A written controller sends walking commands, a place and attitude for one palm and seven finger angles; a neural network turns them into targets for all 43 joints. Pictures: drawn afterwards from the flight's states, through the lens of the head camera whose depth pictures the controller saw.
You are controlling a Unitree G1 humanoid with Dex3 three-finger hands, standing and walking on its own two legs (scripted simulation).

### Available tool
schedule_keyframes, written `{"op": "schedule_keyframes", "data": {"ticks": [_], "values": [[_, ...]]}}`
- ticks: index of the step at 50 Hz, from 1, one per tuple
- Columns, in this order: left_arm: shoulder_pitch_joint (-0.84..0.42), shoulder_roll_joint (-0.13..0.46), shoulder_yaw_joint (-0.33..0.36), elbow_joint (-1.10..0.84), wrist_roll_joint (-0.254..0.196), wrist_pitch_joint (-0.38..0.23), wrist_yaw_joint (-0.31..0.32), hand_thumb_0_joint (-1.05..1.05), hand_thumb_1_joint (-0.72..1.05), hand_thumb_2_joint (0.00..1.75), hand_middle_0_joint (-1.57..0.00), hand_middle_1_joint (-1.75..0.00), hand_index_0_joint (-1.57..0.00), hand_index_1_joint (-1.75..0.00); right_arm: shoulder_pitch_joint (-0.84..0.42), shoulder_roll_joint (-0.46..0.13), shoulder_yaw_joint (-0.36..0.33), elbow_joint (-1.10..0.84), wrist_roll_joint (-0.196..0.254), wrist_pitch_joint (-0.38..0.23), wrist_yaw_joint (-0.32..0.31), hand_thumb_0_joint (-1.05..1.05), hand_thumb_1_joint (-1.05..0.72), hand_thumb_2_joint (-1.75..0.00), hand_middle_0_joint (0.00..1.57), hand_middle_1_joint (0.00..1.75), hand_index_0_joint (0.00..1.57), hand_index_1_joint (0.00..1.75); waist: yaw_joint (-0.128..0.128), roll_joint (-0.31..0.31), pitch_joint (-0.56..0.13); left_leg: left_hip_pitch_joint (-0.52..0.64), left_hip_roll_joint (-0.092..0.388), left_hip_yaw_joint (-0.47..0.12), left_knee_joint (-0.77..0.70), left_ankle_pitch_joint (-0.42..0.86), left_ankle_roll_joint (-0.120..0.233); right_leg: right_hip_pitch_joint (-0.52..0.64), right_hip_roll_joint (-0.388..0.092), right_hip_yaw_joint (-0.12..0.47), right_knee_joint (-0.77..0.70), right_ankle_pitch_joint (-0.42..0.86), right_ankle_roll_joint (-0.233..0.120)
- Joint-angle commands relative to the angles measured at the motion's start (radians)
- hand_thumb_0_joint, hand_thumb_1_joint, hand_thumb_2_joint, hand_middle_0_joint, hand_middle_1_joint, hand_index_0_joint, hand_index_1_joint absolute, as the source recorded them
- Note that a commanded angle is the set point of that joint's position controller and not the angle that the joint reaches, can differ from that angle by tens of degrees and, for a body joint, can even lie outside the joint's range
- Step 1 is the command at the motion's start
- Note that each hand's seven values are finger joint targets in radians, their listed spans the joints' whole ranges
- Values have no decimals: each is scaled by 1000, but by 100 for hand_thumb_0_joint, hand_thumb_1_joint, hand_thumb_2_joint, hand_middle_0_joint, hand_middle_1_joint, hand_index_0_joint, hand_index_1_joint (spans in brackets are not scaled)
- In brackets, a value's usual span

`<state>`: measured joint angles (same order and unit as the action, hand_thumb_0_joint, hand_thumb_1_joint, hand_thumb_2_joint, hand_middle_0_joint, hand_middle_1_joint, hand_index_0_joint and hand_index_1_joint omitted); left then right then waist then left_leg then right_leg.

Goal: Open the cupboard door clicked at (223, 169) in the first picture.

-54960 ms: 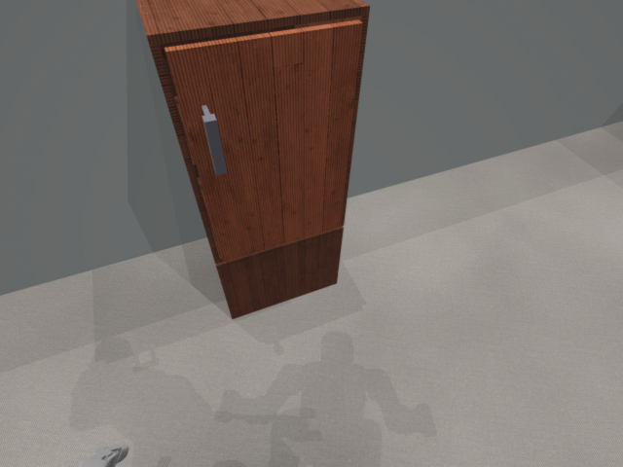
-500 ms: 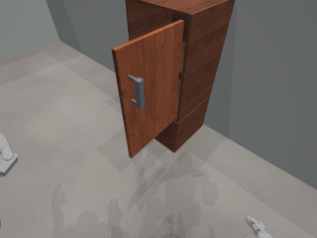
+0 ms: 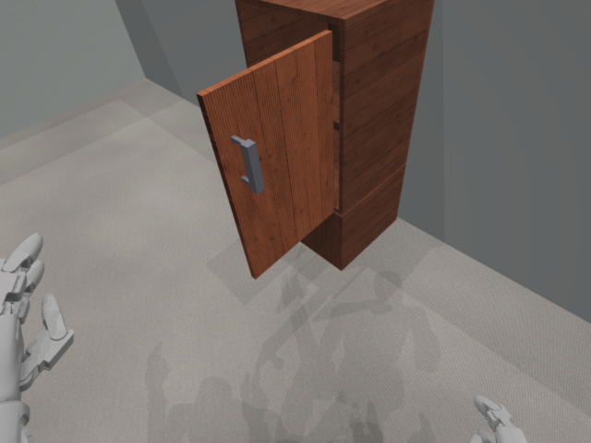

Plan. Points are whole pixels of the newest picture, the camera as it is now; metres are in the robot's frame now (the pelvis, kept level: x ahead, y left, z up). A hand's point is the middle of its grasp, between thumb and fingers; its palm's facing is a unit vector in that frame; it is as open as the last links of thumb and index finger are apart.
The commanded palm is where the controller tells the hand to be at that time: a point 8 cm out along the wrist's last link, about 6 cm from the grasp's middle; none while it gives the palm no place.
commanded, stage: stop stepping back and stand still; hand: left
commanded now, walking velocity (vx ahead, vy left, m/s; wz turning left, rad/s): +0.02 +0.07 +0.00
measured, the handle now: (246, 164) +0.66 +0.14 +0.01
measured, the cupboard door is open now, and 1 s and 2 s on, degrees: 92 92 92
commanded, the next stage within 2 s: let the arm hang, fingers relaxed in 0.16 s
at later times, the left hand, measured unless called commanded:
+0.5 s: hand out of the picture +0.09 +0.23 -0.15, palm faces +0.00 -0.97 -0.24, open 7.4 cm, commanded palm none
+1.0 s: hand out of the picture -0.04 +0.24 -0.18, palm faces +0.02 -0.97 -0.26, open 7.3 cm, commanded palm none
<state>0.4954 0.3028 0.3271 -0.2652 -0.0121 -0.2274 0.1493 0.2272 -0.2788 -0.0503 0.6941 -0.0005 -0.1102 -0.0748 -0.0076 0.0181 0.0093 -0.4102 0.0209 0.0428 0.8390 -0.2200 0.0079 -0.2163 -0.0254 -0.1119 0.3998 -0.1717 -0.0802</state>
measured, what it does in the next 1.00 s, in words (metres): steps on the spot: left foot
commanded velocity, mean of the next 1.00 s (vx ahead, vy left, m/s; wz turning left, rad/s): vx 0.00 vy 0.00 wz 0.00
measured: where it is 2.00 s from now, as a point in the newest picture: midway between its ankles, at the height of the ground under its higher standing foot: outside the picture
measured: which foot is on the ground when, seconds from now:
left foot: up 0.00-0.18, down 0.20-1.00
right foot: down 0.00-1.00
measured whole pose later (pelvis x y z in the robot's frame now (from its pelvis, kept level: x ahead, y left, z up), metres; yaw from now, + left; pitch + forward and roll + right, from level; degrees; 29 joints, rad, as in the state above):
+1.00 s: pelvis -0.02 +0.05 -0.01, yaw +0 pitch -3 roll +1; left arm 0.29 0.18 0.01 1.15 0.01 0.01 0.03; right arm 0.33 -0.16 0.00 1.12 -0.02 0.02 -0.03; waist 0.00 0.03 0.05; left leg -0.15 -0.05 0.08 0.40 -0.21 0.06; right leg -0.24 -0.01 -0.10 0.41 -0.13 -0.04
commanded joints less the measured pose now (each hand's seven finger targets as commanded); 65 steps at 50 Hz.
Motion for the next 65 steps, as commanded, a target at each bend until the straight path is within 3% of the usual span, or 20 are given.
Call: {"op": "schedule_keyframes", "data": {"ticks": [1,5,7,10,11,12,13,14,16,19,21,22,24,26,29,31,35,38,49,65], "values": [[-4,345,269,-427,-2,-102,54,0,90,90,-20,-30,-20,-30,-106,-43,-14,-207,-4,-64,0,0,-90,-90,20,30,20,30,39,-143,-105,-20,-27,52,-222,-71,17,187,-248,310,-212,-39,87],[68,297,261,-396,-15,-85,64,0,90,90,-20,-30,-20,-30,-71,-34,-13,-226,0,-47,5,0,-90,-90,20,30,20,30,26,-85,-132,95,-30,38,-373,-77,23,182,-240,315,-188,-83,43],[99,247,225,-318,-25,-72,57,0,90,90,-20,-30,-20,-30,-55,-47,-17,-223,10,-40,6,0,-90,-90,20,30,20,30,11,-41,-120,187,1,1,-475,-41,36,136,-182,277,-131,-69,74],[16,244,193,-319,-27,-70,46,0,90,90,-20,-30,-20,-30,-80,-85,-24,-238,26,-27,9,0,-90,-90,20,30,20,30,13,49,-89,217,134,-156,-508,9,89,65,-73,217,-39,-12,124],[2,249,188,-313,-25,-66,42,0,90,90,-20,-30,-20,-30,-84,-89,-23,-240,32,-25,10,0,-90,-90,20,30,20,30,15,11,-89,204,143,-158,-486,61,87,78,-60,216,-28,54,132],[2,255,190,-287,-26,-57,35,0,90,90,-20,-30,-20,-30,-88,-78,-15,-228,27,-27,5,0,-90,-90,20,30,20,30,5,46,-73,160,123,-130,-481,55,71,91,-61,213,-22,84,119],[-45,142,-193,386,73,111,-125,0,90,90,-20,-30,-20,-30,-132,-247,-34,-15,-2,-51,94,0,-90,-90,20,30,20,30,-14,95,40,25,103,-130,-365,322,59,-24,-111,91,147,280,67],[-49,96,-180,416,46,181,-149,0,90,90,-20,-30,-20,-30,-71,-178,-29,-27,3,6,89,0,-90,-90,20,30,20,30,6,101,-25,87,111,-113,-390,426,55,-30,-82,140,156,191,45],[-100,29,-210,442,39,213,-150,0,90,90,-20,-30,-20,-30,-71,-141,-7,-37,-10,28,80,0,-90,-90,20,30,20,30,12,90,-29,30,161,-169,-427,367,84,-49,-48,91,213,-65,49],[-188,45,-234,600,41,221,-148,0,90,90,-20,-30,-20,-30,-84,-127,16,-19,-22,45,69,0,-90,-90,20,30,20,30,26,-134,-50,23,151,-208,-426,374,96,42,-43,124,176,3,47],[-198,62,-243,740,45,224,-145,0,90,90,-20,-30,-20,-30,-74,-110,21,23,-21,66,65,0,-90,-90,20,30,20,30,26,-235,-76,68,74,-153,-390,173,61,67,-102,187,73,123,25],[-219,61,-255,799,44,227,-141,0,90,90,-20,-30,-20,-30,-47,-84,25,44,-20,83,65,0,-90,-90,20,30,20,30,10,-243,-69,101,35,-126,-378,71,47,33,-134,219,28,84,6],[-259,50,-277,906,35,229,-136,0,90,90,-20,-30,-20,-30,-18,-54,37,107,-25,103,68,0,-90,-90,20,30,20,30,-11,-143,-53,176,15,-106,-396,14,39,-32,-150,235,-24,-31,-9],[-263,33,-288,1001,30,228,-131,0,90,90,-20,-30,-20,-30,-24,-36,46,154,-27,106,66,0,-90,-90,20,30,20,30,-4,35,-27,171,44,-134,-473,5,45,-26,-103,204,-22,-84,17],[-196,-12,-276,1121,32,223,-122,0,90,90,-20,-30,-20,-30,-13,-11,42,211,-29,109,55,0,-90,-90,20,30,20,30,20,169,-62,117,65,-144,-527,-61,47,100,-80,153,-23,-20,30],[-193,-12,-282,1177,28,223,-120,0,90,90,-20,-30,-20,-30,15,6,38,243,-28,114,53,0,-90,-90,20,30,20,30,18,211,-53,103,66,-142,-547,-82,44,127,-79,132,-25,-1,27],[-215,-15,-290,1261,26,222,-123,0,90,90,-20,-30,-20,-30,75,3,34,300,-22,118,48,0,-90,-90,20,30,20,30,13,48,34,76,80,-165,-586,-149,46,104,-78,132,-59,-50,26],[-210,-19,-295,1310,25,222,-123,0,90,90,-20,-30,-20,-30,112,-2,34,337,-21,117,45,0,-90,-90,20,30,20,30,11,-6,76,79,86,-166,-602,-168,51,74,-78,137,-73,-82,26],[-186,-28,-300,1385,25,220,-116,0,90,90,-20,-30,-20,-30,165,19,36,406,-21,115,43,0,-90,-90,20,30,20,30,5,-53,93,119,70,-131,-589,-158,58,22,-82,168,-98,-134,28],[-181,-58,-303,1397,21,210,-111,0,90,90,-20,-30,-20,-30,169,65,45,433,-19,106,37,0,-90,-90,20,30,20,30,4,8,90,154,67,-102,-571,-49,46,42,-87,176,-102,-44,27]]}}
